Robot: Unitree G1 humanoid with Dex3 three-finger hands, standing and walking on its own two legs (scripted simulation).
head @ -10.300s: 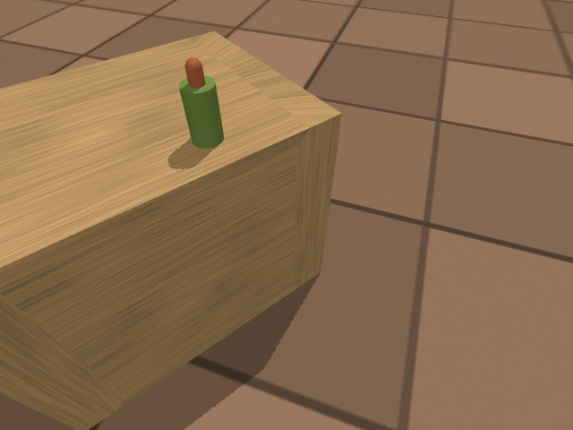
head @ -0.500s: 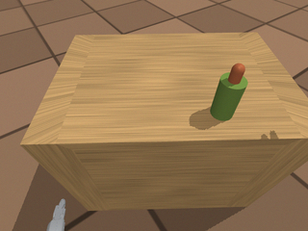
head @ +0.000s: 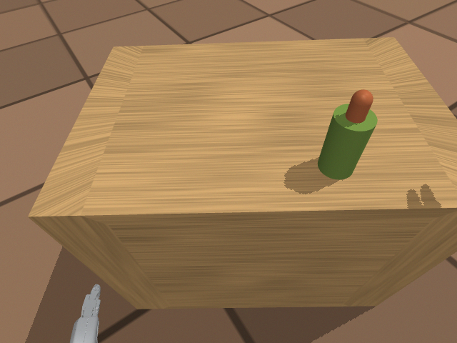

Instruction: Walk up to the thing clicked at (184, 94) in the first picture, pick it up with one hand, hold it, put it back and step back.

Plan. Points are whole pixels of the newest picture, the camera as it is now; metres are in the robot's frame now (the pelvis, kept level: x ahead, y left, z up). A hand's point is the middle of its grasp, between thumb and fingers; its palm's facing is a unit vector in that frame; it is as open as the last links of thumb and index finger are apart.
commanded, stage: go down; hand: right
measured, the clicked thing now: (348, 133) +0.49 -0.20 +0.09
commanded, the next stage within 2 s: approach in 1.20 s
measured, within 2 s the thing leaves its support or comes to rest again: neither
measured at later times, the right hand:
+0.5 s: hand out of the picture +0.39 -0.39 +0.18, palm faces +0.23 +0.97 +0.00, open 17.7 cm
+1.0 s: hand out of the picture +0.39 -0.39 +0.18, palm faces +0.23 +0.97 -0.01, open 17.7 cm
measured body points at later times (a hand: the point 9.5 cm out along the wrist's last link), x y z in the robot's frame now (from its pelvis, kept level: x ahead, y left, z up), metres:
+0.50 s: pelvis -0.01 +0.00 -0.01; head +0.05 -0.02 +0.44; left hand +0.14 +0.27 -0.07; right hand +0.37 -0.44 +0.19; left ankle +0.01 +0.15 -0.72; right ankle -0.02 -0.13 -0.72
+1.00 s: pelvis +0.00 +0.00 -0.01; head +0.05 -0.02 +0.44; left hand +0.14 +0.26 -0.07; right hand +0.37 -0.45 +0.18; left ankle +0.01 +0.15 -0.72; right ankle -0.02 -0.13 -0.72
